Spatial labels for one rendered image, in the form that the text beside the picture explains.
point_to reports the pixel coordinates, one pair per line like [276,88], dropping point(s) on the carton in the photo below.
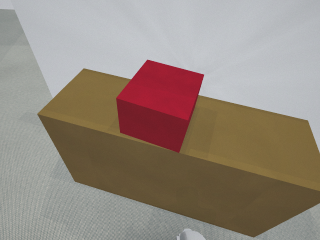
[157,104]

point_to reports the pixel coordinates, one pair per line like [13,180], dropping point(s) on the pedestal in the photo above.
[240,168]

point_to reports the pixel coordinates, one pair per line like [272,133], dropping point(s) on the right robot thigh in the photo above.
[190,235]

